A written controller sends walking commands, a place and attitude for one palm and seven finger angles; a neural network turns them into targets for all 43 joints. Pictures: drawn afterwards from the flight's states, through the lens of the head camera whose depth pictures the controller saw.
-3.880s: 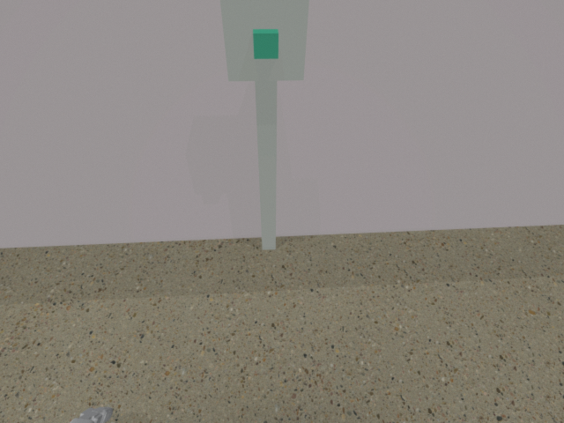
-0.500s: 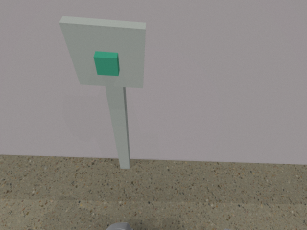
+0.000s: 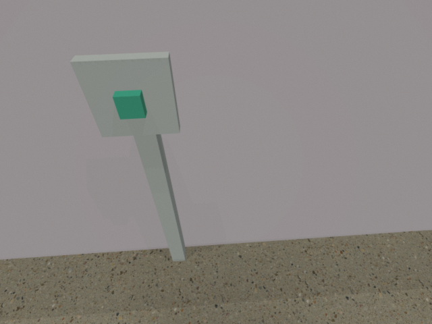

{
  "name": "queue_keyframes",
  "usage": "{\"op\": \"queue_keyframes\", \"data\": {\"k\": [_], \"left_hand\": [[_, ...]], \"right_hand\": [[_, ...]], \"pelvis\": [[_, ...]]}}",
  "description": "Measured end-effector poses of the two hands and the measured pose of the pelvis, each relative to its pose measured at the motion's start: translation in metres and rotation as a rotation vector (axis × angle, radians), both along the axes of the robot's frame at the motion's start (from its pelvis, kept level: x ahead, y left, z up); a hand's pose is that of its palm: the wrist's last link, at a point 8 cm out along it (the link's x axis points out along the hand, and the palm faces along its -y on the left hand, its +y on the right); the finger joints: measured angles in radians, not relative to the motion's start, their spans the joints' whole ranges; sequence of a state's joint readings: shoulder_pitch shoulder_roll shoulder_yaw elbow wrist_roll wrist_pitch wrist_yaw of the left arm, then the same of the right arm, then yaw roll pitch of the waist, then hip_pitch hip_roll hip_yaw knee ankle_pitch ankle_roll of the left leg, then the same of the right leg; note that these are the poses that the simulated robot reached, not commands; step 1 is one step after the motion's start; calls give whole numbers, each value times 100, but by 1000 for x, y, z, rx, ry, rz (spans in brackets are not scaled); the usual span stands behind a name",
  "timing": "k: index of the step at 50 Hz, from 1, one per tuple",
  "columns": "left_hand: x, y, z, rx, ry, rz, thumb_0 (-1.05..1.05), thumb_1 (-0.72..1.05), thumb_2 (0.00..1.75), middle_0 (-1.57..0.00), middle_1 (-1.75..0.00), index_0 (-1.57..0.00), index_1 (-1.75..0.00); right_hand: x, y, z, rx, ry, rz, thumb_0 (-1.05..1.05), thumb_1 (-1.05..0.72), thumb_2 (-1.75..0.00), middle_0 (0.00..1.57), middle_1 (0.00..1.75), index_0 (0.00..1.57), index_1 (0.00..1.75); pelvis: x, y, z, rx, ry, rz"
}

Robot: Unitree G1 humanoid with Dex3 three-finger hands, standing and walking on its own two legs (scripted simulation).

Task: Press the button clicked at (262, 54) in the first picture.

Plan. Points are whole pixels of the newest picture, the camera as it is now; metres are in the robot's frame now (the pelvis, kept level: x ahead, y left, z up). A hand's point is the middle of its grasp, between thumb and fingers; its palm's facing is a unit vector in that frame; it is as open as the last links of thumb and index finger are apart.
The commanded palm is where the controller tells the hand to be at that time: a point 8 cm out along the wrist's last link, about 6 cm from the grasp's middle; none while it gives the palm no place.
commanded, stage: come to a stop and stand still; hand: left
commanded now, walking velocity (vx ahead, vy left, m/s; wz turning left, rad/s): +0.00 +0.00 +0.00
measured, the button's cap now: (130, 104) +0.54 +0.20 +0.16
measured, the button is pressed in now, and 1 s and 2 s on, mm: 0 0 0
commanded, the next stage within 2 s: look again from close up in 0.20 s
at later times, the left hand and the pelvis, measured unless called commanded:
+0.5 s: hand out of the picture -0.02 +0.15 -0.15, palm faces +0.03 -0.98 -0.19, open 7.4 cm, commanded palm none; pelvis +0.00 -0.02 +0.02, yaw +0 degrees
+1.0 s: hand (126, 288) +0.21 +0.18 -0.04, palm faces +0.28 -0.94 -0.18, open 7.2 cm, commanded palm +0.14 +0.22 -0.03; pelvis +0.05 -0.02 +0.01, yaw +2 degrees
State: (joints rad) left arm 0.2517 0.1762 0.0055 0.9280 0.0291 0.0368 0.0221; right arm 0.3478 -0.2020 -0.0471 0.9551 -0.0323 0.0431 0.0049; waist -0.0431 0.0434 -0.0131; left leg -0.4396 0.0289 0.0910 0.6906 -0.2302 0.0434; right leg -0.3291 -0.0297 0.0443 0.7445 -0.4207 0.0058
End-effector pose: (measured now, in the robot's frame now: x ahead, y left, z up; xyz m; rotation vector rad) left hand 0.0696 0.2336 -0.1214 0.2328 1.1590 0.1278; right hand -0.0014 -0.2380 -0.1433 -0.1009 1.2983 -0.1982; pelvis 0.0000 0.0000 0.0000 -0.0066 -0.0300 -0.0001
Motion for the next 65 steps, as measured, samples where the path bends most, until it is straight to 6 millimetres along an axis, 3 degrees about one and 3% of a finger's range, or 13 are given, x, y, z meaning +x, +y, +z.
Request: {"op": "queue_keyframes", "data": {"k": [4, 11, 16, 23, 31, 44, 46, 50, 52, 54, 57, 60, 65], "left_hand": [[-25, -12, 2, -16, 26, 35, 0, 91, 90, -20, -30, -20, -30], [-69, -19, -4, -28, 185, 48, 0, 92, 90, -20, -30, -20, -30], [-84, -24, -2, -39, 214, 75, 0, 91, 90, -20, -30, -20, -30], [-97, -36, -1, -54, 235, 100, 0, 91, 90, -20, -30, -20, -30], [-85, -40, -3, -68, 237, 97, 0, 91, 90, -20, -30, -20, -30], [-27, -18, 3, -16, 197, 71, 0, 91, 90, -20, -30, -20, -30], [11, -12, 24, -14, 2, 148, 1, 91, 90, -21, -30, -20, -30], [105, -10, 106, 14, -613, 167, 1, 91, 90, -24, -34, -23, -34], [137, -14, 136, -25, -852, 129, 1, 91, 90, -27, -37, -26, -37], [152, -22, 151, -84, -1027, 59, 0, 91, 90, -30, -41, -30, -41], [149, -34, 147, -166, -1150, -73, 0, 91, 90, -37, -48, -36, -48], [124, -34, 125, -203, -1095, -84, 0, 91, 90, -44, -56, -44, -56], [78, -17, 112, -125, -1034, 57, 1, 90, 90, -58, -70, -57, -71]], "right_hand": [[-30, -3, 1, 17, 100, 4, 0, -91, -90, 20, 30, 20, 30], [-42, -2, 7, 19, 106, -22, 0, -91, -90, 20, 30, 20, 30], [-32, -1, 10, 25, 102, 2, 0, -91, -90, 20, 30, 20, 30], [7, -9, 13, 20, 35, 44, 0, -91, -90, 20, 30, 20, 30], [44, -21, 20, -14, -28, 65, 0, -91, -90, 20, 30, 20, 30], [70, -33, 26, -48, 15, 71, 0, -91, -90, 20, 30, 20, 30], [84, -34, 32, -77, -74, 64, 0, -91, -90, 20, 30, 20, 30], [131, -34, 45, -117, -340, 63, 1, -91, -90, 20, 30, 20, 30], [160, -34, 50, -116, -451, 70, 1, -91, -90, 20, 30, 20, 30], [190, -35, 54, -107, -548, 84, 1, -91, -90, 20, 30, 20, 30], [233, -34, 60, -97, -676, 127, 1, -91, -90, 20, 30, 20, 30], [268, -32, 67, -102, -768, 177, 1, -91, -90, 20, 30, 20, 30], [300, -19, 72, -111, -841, 278, 1, -91, -90, 20, 30, 20, 30]], "pelvis": [[-4, -8, 6, 11, 7, 6], [-6, -12, 10, 8, 4, -12], [-6, -16, 14, 6, 7, -6], [-3, -22, 17, 6, 6, 2], [9, -24, 18, 3, 9, -1], [41, -23, 21, 3, 27, -6], [46, -23, 20, 7, 29, 2], [55, -22, 13, 11, 57, 43], [56, -23, 7, 9, 95, 42], [56, -25, -3, 10, 138, 30], [54, -29, -20, 11, 188, 21], [52, -33, -35, 7, 210, 26], [50, -39, -49, -19, 224, 58]]}}
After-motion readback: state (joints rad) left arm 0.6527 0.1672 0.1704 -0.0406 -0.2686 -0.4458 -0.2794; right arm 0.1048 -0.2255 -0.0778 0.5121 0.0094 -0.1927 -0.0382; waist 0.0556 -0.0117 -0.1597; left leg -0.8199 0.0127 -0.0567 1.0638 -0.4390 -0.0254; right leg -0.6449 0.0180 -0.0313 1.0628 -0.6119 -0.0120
